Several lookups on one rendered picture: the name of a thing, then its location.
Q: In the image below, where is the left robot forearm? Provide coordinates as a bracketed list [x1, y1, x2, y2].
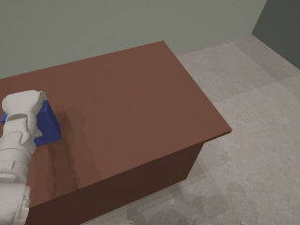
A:
[0, 111, 38, 185]

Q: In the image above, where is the table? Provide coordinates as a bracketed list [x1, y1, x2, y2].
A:
[0, 40, 232, 225]

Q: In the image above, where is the left robot hand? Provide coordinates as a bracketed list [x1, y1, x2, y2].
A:
[2, 90, 47, 138]

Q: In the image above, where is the sponge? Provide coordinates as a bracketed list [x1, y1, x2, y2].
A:
[1, 99, 62, 146]

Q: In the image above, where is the left robot upper arm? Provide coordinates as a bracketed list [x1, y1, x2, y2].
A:
[0, 183, 31, 225]

